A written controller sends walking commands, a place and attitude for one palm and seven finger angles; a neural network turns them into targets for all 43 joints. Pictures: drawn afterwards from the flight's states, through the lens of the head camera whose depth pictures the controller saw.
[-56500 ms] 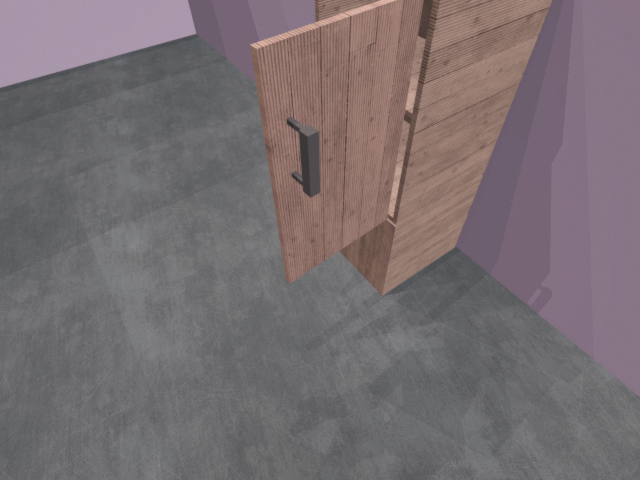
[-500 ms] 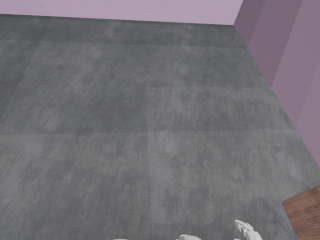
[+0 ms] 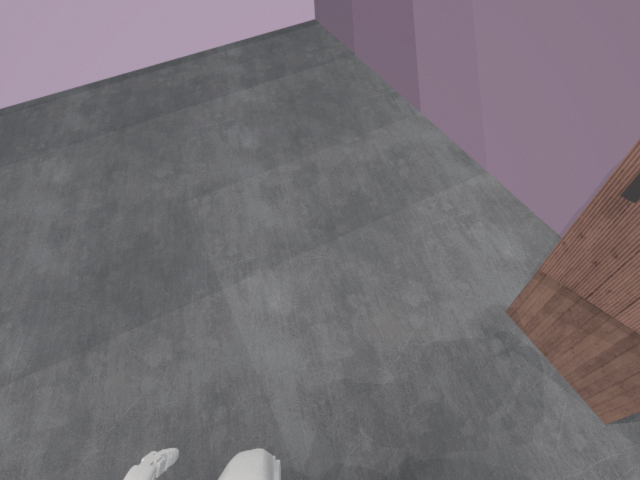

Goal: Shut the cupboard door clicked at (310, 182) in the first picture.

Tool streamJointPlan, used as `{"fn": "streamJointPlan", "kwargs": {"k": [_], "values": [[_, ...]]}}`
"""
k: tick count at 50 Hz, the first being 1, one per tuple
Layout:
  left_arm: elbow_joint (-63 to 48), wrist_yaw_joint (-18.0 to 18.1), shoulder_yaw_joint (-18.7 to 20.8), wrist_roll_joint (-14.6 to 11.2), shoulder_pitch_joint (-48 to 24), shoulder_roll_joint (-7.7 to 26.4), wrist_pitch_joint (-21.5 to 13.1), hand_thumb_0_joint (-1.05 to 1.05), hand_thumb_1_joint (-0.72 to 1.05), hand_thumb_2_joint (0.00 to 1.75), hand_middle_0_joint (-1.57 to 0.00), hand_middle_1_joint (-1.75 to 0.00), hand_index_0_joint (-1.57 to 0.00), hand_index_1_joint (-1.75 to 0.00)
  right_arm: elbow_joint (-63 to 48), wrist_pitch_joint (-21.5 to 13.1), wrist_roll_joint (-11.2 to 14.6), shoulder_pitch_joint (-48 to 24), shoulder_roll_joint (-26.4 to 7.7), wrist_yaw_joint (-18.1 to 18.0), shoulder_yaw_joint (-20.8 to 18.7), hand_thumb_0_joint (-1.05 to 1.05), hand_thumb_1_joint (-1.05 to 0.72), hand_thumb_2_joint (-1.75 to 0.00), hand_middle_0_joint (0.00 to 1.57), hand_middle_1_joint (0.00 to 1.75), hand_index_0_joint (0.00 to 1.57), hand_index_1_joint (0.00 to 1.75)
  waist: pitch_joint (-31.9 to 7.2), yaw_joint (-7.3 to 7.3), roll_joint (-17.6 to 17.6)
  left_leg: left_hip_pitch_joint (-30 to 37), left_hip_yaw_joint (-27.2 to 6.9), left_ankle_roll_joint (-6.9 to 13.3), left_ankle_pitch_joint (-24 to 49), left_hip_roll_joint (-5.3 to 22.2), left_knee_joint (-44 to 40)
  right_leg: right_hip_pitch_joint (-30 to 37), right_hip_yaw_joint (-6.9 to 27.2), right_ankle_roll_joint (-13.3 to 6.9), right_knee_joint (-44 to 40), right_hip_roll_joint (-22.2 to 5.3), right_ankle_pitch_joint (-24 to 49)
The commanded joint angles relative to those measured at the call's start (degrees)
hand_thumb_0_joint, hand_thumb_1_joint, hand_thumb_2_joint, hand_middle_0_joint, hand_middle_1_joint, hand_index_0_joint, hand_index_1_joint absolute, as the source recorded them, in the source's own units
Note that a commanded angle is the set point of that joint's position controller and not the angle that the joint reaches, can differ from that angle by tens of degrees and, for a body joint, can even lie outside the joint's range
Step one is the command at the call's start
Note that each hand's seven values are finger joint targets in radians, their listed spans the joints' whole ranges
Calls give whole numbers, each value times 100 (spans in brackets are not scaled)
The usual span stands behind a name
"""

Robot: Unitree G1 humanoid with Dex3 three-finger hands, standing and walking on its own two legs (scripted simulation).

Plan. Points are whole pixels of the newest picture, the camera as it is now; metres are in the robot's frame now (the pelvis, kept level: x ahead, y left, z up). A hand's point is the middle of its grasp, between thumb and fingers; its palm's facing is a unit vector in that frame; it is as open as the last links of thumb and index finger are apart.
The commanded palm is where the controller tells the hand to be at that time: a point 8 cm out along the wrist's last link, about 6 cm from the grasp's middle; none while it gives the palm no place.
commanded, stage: turn to face it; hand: left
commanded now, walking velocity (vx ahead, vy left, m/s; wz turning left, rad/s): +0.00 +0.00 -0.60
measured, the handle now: out of the picture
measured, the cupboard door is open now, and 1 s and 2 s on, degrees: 16 16 16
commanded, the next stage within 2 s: take the last steps up to it in 1.22 s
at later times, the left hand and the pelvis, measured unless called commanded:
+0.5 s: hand (184, 451) +0.18 +0.22 -0.16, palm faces -0.27 -0.94 -0.23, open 7.4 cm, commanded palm none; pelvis +0.03 +0.03 +0.00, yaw -18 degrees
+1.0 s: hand (239, 409) +0.24 +0.15 -0.17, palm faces -0.50 -0.84 -0.21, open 7.4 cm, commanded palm none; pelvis +0.06 +0.02 -0.01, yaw -33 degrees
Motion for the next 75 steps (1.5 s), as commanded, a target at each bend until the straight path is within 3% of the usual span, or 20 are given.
{"fn": "streamJointPlan", "kwargs": {"k": [1, 9, 10, 12, 13, 18, 25, 28, 30, 31, 37, 43, 48, 50, 51, 57, 64, 67, 70, 75], "values": [[-318, 110, 380, 44, 219, 1283, -126, 0, 90, 90, -20, -30, -20, -30, -504, -182, 7, -86, -293, 1, -72, 0, -90, -90, 20, 30, 20, 30, -816, 173, -892, -204, -102, -39, 234, -81, -484, 805, 1346, -780, -939, -1254, 2393], [-362, 104, 461, 38, -69, 1252, -28, 0, 90, 90, -20, -30, -20, -30, -519, -343, 84, 267, -270, -82, -50, 0, -90, -90, 20, 30, 20, 30, -880, -49, -1059, 1441, -94, 109, 822, -376, -3335, 72, 1959, -510, -274, -996, 2225], [-395, 92, 421, -2, -68, 1075, -4, 0, 90, 90, -20, -30, -20, -30, -459, -382, 78, 432, -432, -95, -82, 0, -90, -90, 20, 30, 20, 30, -949, -99, -651, 2204, -210, 162, 1273, -141, -4037, -459, 1691, -220, 55, -631, 1600], [-543, 26, 325, -47, 74, 676, 24, 0, 90, 90, -20, -30, -20, -30, -528, -421, -45, 674, -1240, -139, -199, 0, -90, -90, 20, 30, 20, 30, -1013, -134, 1642, 2719, -2332, 1216, 2472, 2152, -4728, -1688, 206, 371, 2322, 357, -2081], [-570, 10, 353, 10, -27, 805, 37, 0, 90, 90, -20, -30, -20, -30, -622, -388, -95, 606, -1168, -140, -160, 0, -90, -90, 20, 30, 20, 30, -823, -149, 951, 2138, -2192, 1519, 2469, 2256, -4661, -1496, 346, 357, 3202, 81, -2039], [-364, -160, 372, 31, 43, 703, 144, 0, 90, 90, -20, -30, -20, -30, -746, -402, -99, -18, -707, -178, -56, 0, -90, -90, 20, 30, 20, 30, -639, 139, 994, 2267, -414, 1265, 3548, 1333, -4263, -1628, -63, 580, 3434, -176, -1198], [-443, -193, 284, 30, -216, 561, 82, 0, 90, 90, -20, -30, -20, -30, -531, -343, -75, 302, -915, -89, -221, 0, -90, -90, 20, 30, 20, 30, -778, -85, 1167, 2444, 211, 1184, 3634, 1505, -3786, -730, -655, 455, 1410, -72, -933], [-235, -173, 353, 41, 444, 753, 18, 0, 90, 90, -20, -30, -20, -30, -575, -312, -26, -35, -947, -47, -249, 0, -90, -90, 20, 30, 20, 30, -904, 344, 680, 1670, 593, 736, 2599, 1273, -2865, 613, -660, 279, -174, -57, 445], [-36, -16, 544, 100, 1102, 1822, -129, 0, 90, 90, -20, -30, -20, -30, -961, -297, 29, -339, -228, 16, -73, 0, -90, -90, 20, 30, 20, 30, -923, 676, -2137, -586, 848, 99, -1393, -86, -388, 1800, 2347, -647, -996, -2153, 3509], [1, 66, 537, 17, 1245, 1855, -109, 0, 90, 90, -20, -30, -20, -30, -977, -210, 41, -427, -440, -60, -55, 0, -90, -90, 20, 30, 20, 30, -1024, 719, -1728, -682, -39, 153, -1402, 6, 299, 1550, 2401, -1076, -1033, -2410, 3518], [-290, 132, 360, 30, 187, 1202, -141, 0, 90, 90, -20, -30, -20, -30, -588, -202, 3, -230, -350, 2, -67, 0, -90, -90, 20, 30, 20, 30, -912, 163, -990, -336, -163, 6, 91, 25, -87, 971, 1181, -769, -814, -1304, 3037], [-190, 116, 409, 68, 366, 1315, -107, 0, 90, 90, -20, -30, -20, -30, -661, -223, 39, -392, -265, -17, -38, 0, -90, -90, 20, 30, 20, 30, -871, 279, -946, 74, -70, 20, 16, -224, -1386, 892, 1643, -898, -809, -1299, 2568], [-237, 111, 407, 23, -53, 1216, -35, 0, 90, 90, -20, -30, -20, -30, -450, -344, 68, 327, -315, -74, -29, 0, -90, -90, 20, 30, 20, 30, -864, -98, -1009, 1777, -58, 154, 1181, -341, -3619, -83, 1674, -407, -254, -937, 1998], [-320, 54, 284, -59, 258, 617, 6, 0, 90, 90, -20, -30, -20, -30, -432, -433, -35, 618, -1167, -92, -163, 0, -90, -90, 20, 30, 20, 30, -1097, -84, 1416, 2768, -2072, 880, 2289, 1585, -4527, -1324, 457, 246, 1422, 320, -1054], [-360, 55, 291, -20, 164, 726, 18, 0, 90, 90, -20, -30, -20, -30, -480, -389, -81, 631, -1234, -127, -154, 0, -90, -90, 20, 30, 20, 30, -956, -121, 1445, 2404, -2351, 1435, 2729, 2139, -4640, -1405, 237, 317, 2538, 231, -2119], [-69, -51, 302, 22, 195, 607, 110, 0, 90, 90, -20, -30, -20, -30, -487, -436, -93, 263, -612, -207, 24, 0, -90, -90, 20, 30, 20, 30, -770, 150, 853, 2382, -558, 1293, 4330, 1171, -4246, -1420, 83, 526, 3431, -102, -1062], [-91, -56, 179, 24, -122, 365, 84, 0, 90, 90, -20, -30, -20, -30, -127, -363, -93, 611, -735, -136, -115, 0, -90, -90, 20, 30, 20, 30, -796, -79, 1079, 2428, -310, 1369, 3768, 1280, -4067, -614, -454, 428, 1388, -48, -1046], [128, -41, 216, 23, 429, 476, 5, 0, 90, 90, -20, -30, -20, -30, -63, -335, -39, 470, -739, -105, -142, 0, -90, -90, 20, 30, 20, 30, -979, 193, 643, 1867, -88, 1012, 2824, 1119, -3571, 667, -510, 288, -334, 0, 336], [367, 38, 407, 74, 1103, 1540, -73, 0, 90, 90, -20, -30, -20, -30, -404, -279, -18, -115, -202, -27, -13, 0, -90, -90, 20, 30, 20, 30, -632, 686, -1896, -627, 517, 312, -1539, -217, -819, 1527, 2446, -957, -1894, -2209, -334], [292, 114, 261, 46, 393, 779, -257, 0, 90, 90, -20, -30, -20, -30, -119, -355, -96, -28, -260, 90, -91, 0, -90, -90, 20, 30, 20, 30, -47, 119, -1250, -732, -10, 278, 98, 124, -108, 752, 1119, -933, -1849, -1321, -291]]}}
